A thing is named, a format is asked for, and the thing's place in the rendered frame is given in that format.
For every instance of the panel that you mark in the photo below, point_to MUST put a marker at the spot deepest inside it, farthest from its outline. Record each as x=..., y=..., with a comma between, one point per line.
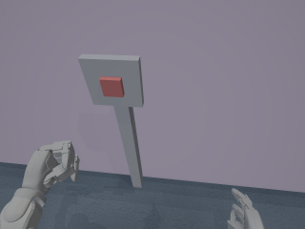
x=128, y=67

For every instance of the right robot hand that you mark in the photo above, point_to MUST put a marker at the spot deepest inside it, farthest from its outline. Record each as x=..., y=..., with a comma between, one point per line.
x=248, y=216

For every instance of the left robot forearm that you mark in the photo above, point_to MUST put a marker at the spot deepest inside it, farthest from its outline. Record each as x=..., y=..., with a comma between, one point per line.
x=24, y=211

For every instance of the left robot hand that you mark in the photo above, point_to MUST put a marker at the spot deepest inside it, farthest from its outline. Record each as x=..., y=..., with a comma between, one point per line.
x=43, y=170

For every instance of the button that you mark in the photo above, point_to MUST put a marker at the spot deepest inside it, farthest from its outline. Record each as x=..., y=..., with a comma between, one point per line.
x=112, y=86

